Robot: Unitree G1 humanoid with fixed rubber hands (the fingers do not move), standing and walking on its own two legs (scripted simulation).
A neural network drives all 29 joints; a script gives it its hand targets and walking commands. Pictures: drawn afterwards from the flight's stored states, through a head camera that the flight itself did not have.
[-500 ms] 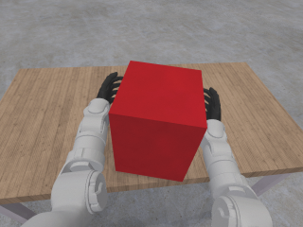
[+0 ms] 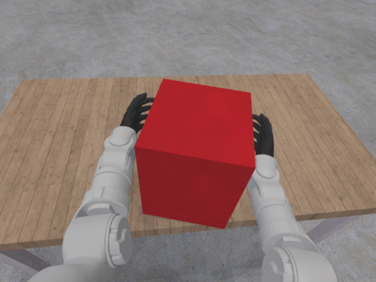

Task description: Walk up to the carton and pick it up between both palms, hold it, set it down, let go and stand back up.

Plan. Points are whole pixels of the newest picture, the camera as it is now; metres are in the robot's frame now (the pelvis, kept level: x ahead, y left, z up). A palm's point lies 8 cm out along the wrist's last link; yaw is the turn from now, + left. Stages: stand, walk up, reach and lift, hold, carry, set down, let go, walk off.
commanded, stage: set down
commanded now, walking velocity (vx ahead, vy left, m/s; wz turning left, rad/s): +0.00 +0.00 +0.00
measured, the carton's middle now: (194, 155) +0.37 -0.04 +0.04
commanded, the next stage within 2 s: none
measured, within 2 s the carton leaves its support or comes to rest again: rests again in 0.08 s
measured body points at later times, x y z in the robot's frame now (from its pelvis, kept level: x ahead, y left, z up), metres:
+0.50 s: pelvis -0.01 +0.00 +0.00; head +0.01 +0.04 +0.45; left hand +0.43 +0.10 +0.09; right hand +0.35 -0.19 +0.08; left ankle -0.02 +0.09 -0.75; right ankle -0.01 -0.14 -0.75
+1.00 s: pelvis -0.01 +0.00 +0.00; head +0.02 +0.04 +0.45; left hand +0.43 +0.10 +0.09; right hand +0.35 -0.18 +0.08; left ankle -0.02 +0.09 -0.75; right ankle -0.01 -0.14 -0.75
